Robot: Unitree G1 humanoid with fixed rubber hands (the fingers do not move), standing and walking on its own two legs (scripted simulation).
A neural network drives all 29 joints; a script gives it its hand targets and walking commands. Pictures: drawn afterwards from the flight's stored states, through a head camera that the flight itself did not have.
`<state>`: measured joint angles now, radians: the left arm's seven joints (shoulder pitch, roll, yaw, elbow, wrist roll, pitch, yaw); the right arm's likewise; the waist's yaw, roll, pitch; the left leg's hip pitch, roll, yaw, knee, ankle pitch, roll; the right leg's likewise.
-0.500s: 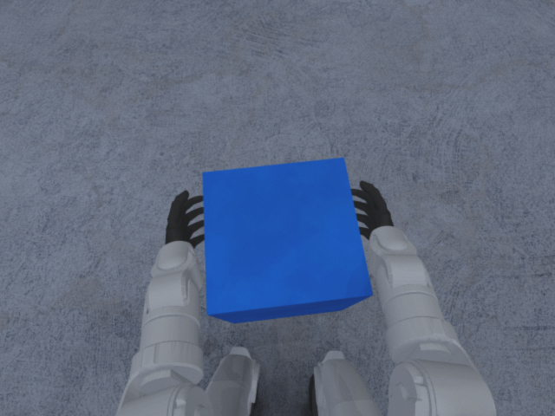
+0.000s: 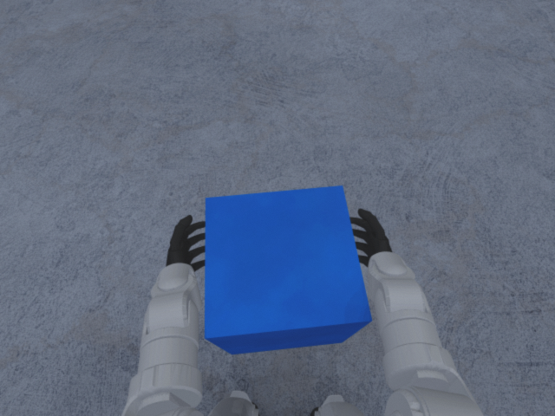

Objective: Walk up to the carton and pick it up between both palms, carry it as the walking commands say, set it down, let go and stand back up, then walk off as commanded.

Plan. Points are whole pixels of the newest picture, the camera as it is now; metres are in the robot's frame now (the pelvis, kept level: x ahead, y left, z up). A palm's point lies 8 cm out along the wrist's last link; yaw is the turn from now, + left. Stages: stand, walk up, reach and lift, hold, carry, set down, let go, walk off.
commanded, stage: reach and lift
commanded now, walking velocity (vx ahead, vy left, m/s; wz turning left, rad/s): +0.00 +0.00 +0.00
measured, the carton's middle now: (281, 278) +0.34 +0.02 -0.10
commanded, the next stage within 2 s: none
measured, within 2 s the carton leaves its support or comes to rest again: neither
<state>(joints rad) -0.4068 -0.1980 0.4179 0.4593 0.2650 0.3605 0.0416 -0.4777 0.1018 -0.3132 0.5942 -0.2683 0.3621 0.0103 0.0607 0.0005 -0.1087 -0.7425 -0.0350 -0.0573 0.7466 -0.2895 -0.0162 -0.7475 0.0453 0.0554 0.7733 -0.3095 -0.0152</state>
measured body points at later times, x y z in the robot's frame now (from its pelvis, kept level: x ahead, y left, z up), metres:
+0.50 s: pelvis +0.01 +0.00 +0.03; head +0.02 -0.01 +0.48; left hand +0.32 +0.18 +0.04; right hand +0.35 -0.13 +0.03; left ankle +0.04 +0.13 -0.70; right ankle +0.03 -0.11 -0.70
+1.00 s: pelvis +0.00 +0.00 +0.04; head -0.05 +0.00 +0.48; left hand +0.30 +0.18 +0.09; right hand +0.33 -0.13 +0.08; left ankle +0.04 +0.13 -0.70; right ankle +0.03 -0.11 -0.70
